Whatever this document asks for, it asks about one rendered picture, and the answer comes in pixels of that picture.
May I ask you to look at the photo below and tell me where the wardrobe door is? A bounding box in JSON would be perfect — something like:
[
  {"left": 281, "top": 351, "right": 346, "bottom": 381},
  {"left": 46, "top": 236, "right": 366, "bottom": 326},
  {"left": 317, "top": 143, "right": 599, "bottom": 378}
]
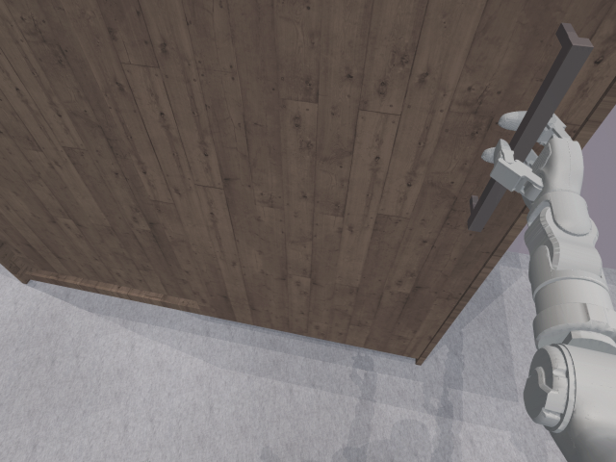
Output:
[
  {"left": 61, "top": 0, "right": 616, "bottom": 359},
  {"left": 0, "top": 0, "right": 195, "bottom": 300}
]

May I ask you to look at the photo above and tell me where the handle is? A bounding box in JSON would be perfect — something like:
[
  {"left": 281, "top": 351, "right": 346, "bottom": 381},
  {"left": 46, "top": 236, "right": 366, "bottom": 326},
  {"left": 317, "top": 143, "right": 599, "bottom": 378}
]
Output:
[{"left": 467, "top": 22, "right": 594, "bottom": 232}]

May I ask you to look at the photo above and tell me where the robot right hand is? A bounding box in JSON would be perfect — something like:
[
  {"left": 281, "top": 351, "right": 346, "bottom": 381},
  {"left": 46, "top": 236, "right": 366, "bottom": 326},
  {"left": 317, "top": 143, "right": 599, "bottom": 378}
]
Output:
[{"left": 481, "top": 111, "right": 583, "bottom": 210}]

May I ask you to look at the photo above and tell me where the right robot upper arm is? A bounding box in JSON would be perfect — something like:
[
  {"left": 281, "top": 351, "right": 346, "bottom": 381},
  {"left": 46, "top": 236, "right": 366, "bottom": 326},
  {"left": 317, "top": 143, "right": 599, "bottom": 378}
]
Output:
[{"left": 524, "top": 344, "right": 616, "bottom": 462}]

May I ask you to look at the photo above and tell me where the robot right forearm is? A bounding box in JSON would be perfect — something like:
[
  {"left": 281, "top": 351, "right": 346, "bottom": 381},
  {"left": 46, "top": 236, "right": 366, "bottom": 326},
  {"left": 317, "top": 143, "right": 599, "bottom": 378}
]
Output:
[{"left": 524, "top": 192, "right": 616, "bottom": 355}]

